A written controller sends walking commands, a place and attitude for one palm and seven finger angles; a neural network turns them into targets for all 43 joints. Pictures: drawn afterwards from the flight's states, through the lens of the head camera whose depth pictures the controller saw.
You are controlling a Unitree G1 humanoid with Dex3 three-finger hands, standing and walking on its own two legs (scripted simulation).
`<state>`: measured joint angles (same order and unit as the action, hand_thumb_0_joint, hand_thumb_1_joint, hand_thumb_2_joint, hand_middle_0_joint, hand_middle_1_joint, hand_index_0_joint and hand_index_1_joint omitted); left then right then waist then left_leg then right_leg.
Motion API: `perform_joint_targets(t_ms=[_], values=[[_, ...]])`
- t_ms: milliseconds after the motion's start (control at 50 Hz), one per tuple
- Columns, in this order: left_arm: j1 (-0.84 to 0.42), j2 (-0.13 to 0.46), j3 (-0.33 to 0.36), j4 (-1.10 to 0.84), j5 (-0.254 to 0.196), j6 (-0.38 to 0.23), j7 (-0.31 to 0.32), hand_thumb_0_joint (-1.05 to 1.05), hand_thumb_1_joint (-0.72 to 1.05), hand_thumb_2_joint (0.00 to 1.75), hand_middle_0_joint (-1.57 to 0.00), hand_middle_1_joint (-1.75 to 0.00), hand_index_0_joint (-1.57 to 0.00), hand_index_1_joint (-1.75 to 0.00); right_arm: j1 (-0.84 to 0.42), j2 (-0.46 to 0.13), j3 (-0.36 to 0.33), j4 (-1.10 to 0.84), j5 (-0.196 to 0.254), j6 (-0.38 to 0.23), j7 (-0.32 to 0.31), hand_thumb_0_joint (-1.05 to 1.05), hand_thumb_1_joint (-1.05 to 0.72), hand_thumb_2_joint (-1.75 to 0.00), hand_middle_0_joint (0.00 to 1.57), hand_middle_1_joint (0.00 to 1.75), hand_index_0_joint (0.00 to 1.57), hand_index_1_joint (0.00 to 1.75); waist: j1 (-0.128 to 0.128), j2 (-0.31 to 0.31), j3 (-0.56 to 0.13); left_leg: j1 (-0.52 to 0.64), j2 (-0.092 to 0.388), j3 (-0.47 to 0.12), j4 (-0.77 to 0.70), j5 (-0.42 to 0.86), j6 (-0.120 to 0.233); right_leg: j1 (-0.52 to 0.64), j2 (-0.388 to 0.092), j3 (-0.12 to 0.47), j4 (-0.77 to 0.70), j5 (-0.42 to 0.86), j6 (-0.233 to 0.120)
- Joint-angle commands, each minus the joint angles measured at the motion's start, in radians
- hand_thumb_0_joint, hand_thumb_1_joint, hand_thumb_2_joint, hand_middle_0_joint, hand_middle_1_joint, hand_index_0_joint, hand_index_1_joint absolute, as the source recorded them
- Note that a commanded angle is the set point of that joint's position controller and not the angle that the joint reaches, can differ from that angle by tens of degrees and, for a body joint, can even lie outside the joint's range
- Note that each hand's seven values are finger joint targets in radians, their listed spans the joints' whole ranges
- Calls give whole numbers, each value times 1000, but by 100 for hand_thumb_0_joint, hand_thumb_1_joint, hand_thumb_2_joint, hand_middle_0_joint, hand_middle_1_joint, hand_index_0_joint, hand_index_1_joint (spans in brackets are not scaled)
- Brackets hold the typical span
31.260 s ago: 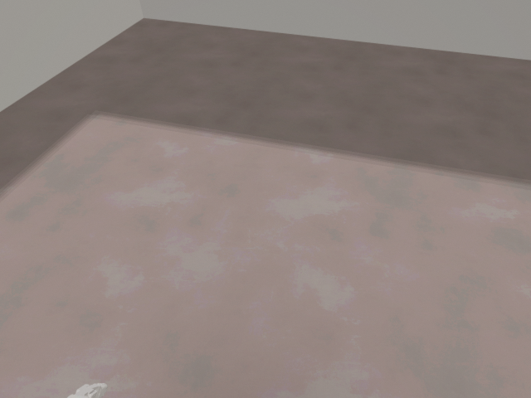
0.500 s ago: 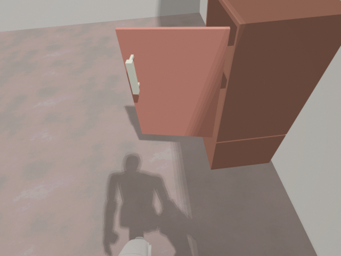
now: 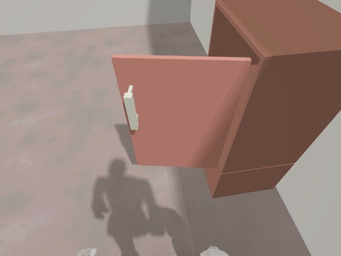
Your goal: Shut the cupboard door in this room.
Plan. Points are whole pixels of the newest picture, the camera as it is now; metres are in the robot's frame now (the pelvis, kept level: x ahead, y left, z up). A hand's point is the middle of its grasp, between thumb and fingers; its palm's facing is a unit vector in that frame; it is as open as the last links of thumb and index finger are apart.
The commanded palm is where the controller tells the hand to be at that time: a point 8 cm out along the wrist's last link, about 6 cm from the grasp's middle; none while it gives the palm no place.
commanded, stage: come to a stop and stand still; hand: left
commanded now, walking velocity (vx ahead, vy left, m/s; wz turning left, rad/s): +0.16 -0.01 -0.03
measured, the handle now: (132, 108) +0.56 +0.16 -0.01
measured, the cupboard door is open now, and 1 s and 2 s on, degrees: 78 78 78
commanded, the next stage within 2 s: look again from close up in 1.62 s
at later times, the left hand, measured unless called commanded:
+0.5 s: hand out of the picture +0.12 +0.22 -0.18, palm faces +0.06 -0.97 -0.24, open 7.3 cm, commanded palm none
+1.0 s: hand out of the picture +0.07 +0.25 -0.18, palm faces -0.02 -0.99 -0.17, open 7.4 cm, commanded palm none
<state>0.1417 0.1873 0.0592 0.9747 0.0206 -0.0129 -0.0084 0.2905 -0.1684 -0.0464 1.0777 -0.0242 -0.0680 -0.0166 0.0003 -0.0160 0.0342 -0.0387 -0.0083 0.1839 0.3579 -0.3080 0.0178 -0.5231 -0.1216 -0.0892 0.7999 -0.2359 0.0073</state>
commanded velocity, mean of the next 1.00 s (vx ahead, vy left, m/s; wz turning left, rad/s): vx -0.08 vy -0.07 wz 0.00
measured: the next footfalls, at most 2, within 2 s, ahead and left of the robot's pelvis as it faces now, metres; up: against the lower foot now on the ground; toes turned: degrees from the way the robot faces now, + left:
right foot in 0.08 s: +0.17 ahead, -0.12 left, +0.00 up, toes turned -8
left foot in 0.52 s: +0.12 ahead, +0.14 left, +0.00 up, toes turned +4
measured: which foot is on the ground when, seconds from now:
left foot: down 0.00-0.10, up 0.12-0.50, down 0.52-1.00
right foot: up 0.00-0.06, down 0.08-0.52, up 0.54-1.00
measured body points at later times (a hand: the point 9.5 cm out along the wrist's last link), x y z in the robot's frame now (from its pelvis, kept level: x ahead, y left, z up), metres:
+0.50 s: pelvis +0.08 +0.02 -0.01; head +0.13 +0.03 +0.44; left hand +0.12 +0.27 -0.17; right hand +0.15 -0.22 -0.16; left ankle +0.08 +0.13 -0.73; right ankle +0.13 -0.12 -0.74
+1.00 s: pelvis +0.04 +0.05 +0.02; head +0.07 +0.10 +0.46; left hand +0.07 +0.30 -0.16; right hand +0.02 -0.19 -0.12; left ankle +0.08 +0.13 -0.74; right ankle -0.03 -0.14 -0.65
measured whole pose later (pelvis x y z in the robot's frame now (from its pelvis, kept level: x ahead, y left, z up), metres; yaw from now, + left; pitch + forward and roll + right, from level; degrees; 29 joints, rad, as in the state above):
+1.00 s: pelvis +0.04 +0.05 +0.02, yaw -3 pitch +0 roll -4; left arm 0.26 0.25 0.08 1.06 0.02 0.09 0.01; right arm 0.32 -0.12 -0.04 1.06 -0.02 0.00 -0.05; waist -0.03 -0.05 0.03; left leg -0.23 0.06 0.09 0.35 -0.14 0.05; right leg -0.36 -0.03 0.06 1.00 -0.36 0.07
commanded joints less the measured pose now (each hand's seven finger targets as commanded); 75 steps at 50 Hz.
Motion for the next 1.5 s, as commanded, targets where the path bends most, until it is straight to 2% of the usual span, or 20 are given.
perform_joint_targets(t_ms=[0, 40, 80, 100, 180, 360, 460, 480, 500, 540, 620, 780, 940, 1080, 1140, 1180, 1220, 1300, 1420, 1480], values=[[91, 35, 3, -25, 3, -10, -6, 0, 90, 90, -20, -30, -20, -30, 16, -140, -30, -36, -3, 0, -3, 0, -90, -90, 20, 30, 20, 30, 29, 91, 62, -98, 277, -133, -39, 445, 123, 159, 37, -27, -162, 36, -21], [243, 83, 14, 21, 8, -30, 1, 0, 90, 90, -20, -30, -20, -30, 21, -127, -24, -27, 5, 1, 2, 0, -90, -90, 20, 30, 20, 30, 104, -20, -6, -170, 199, -83, 204, 460, 67, 403, 57, -26, -281, 141, -32], [385, 242, 41, 57, -2, -48, 15, 0, 90, 90, -20, -30, -20, -30, 85, -64, -12, -56, 20, 11, 9, 0, -90, -90, 20, 30, 20, 30, 107, -337, -154, -435, -15, -59, 747, -295, -12, 621, -325, 501, -460, 463, -222], [312, 216, 31, 38, -12, -46, 24, 0, 90, 90, -20, -30, -20, -30, 60, -84, -14, -51, 20, 25, 0, 0, -90, -90, 20, 30, 20, 30, 90, -180, -113, -429, 32, -180, 816, -307, -9, 527, -332, 453, -484, 465, -263], [64, 134, 0, -22, -3, -31, 44, 0, 90, 90, -20, -30, -20, -30, 68, -34, -3, -6, 25, 74, -2, 0, -90, -90, 20, 30, 20, 30, -7, -47, -49, -292, 74, -205, 701, -149, -44, 266, -216, 176, -458, 669, -185], [75, 180, 32, -24, 7, 19, 54, 0, 90, 90, -20, -30, -20, -30, -34, -61, -25, -71, 21, 116, 0, 0, -90, -90, 20, 30, 20, 30, 27, -153, -90, -350, 31, -178, 576, -148, -72, 345, -224, 148, -409, 679, -208], [39, 175, 34, -30, 6, 36, 51, 0, 90, 90, -20, -30, -20, -30, 24, -53, -25, -61, 22, 91, 2, 0, -90, -90, 20, 30, 20, 30, -24, -166, -121, -136, 24, -134, 162, 96, -58, 271, -140, 105, -306, 379, -113], [60, 141, 25, -27, -2, 43, 48, 0, 90, 90, -20, -30, -20, -30, 41, -89, -28, -57, 20, 81, 2, 0, -90, -90, 20, 30, 20, 30, -31, -54, -121, -42, 84, -178, 51, 191, -49, 192, -83, 75, -224, 171, -65], [109, 68, 12, -35, -9, 49, 44, 0, 90, 90, -20, -30, -20, -30, 27, -180, -44, -80, 7, 68, 0, 0, -90, -90, 20, 30, 20, 30, -20, 267, -97, -61, 326, -467, -63, 386, 11, 49, 53, 3, -68, -229, 10], [103, 87, 12, -37, -5, 69, 50, 0, 90, 90, -20, -30, -20, -30, -54, -225, -44, -130, -1, 75, -18, 0, -90, -90, 20, 30, 20, 30, -11, 216, -26, -268, 442, -512, -110, 421, 135, 97, 88, 139, 190, -353, 18], [149, 118, 39, 28, 4, 71, 25, 0, 90, 90, -20, -30, -20, -30, -96, -157, -24, -126, -1, 66, -43, 0, -90, -90, 20, 30, 20, 30, 15, 138, 12, -162, 310, -357, -78, 442, 48, -25, 119, 182, 384, -145, 35], [167, 107, 44, 30, 4, 86, 23, 0, 90, 90, -20, -30, -20, -30, 67, -147, -31, -72, 5, 56, -59, 0, -90, -90, 20, 30, 20, 30, -28, 178, -62, 30, 315, -326, -72, 531, 0, -40, 126, 201, 389, -95, 70], [117, 75, 21, 26, -1, 81, 15, 0, 90, 90, -20, -30, -20, -30, 81, -137, -37, -52, 1, 56, -42, 0, -90, -90, 20, 30, 20, 30, -33, 214, -11, -66, 300, -354, -171, 137, 96, 49, 79, 134, 171, -142, 56], [141, 30, -7, 53, -15, 56, 24, 0, 90, 90, -20, -30, -20, -30, 63, -149, -46, -14, -4, 70, -20, 0, -90, -90, 20, 30, 20, 30, -12, 219, -22, -209, 268, -365, -184, -73, 100, 290, 94, 31, -200, -185, 9], [245, 58, -7, 96, -7, 41, 38, 0, 90, 90, -20, -30, -20, -30, 64, -82, -38, -1, 11, 79, -13, 0, -90, -90, 20, 30, 20, 30, 33, 58, 5, -377, 152, -254, -51, -142, 9, 501, 51, 61, -494, -34, -5], [160, 152, -2, 59, -2, 35, 47, 0, 90, 90, -20, -30, -20, -30, 44, 7, -14, -26, 14, 97, -7, 0, -90, -90, 20, 30, 20, 30, 14, -251, 115, -395, 39, -151, 214, -168, -44, 217, -215, 370, -744, -491, -103], [52, 132, 1, 23, -2, 29, 54, 0, 90, 90, -20, -30, -20, -30, 72, -6, -27, -15, 3, 115, 0, 0, -90, -90, 20, 30, 20, 30, -20, -226, 118, -329, 39, -187, 401, -136, -32, 66, -190, 347, -751, -491, -127], [85, 50, -20, 43, -10, 3, 46, 0, 90, 90, -20, -30, -20, -30, 127, -5, -23, 27, 5, 102, 3, 0, -90, -90, 20, 30, 20, 30, -33, -143, 118, -344, 49, -164, 478, -27, -39, 191, -78, 174, -628, -105, -115], [178, 60, -15, 77, -5, -6, 46, 0, 90, 90, -20, -30, -20, -30, 54, 6, -7, 8, 12, 81, -13, 0, -90, -90, 20, 30, 20, 30, 13, -124, 49, -250, 60, -162, 204, -62, -42, 324, -108, 239, -536, 125, -165], [184, 41, -24, 92, -21, -9, 44, 0, 90, 90, -20, -30, -20, -30, 88, -12, 5, 37, 14, 53, -24, 0, -90, -90, 20, 30, 20, 30, -5, -22, -35, -56, 89, -216, 3, 231, -17, 305, -29, 181, -441, 212, -79]])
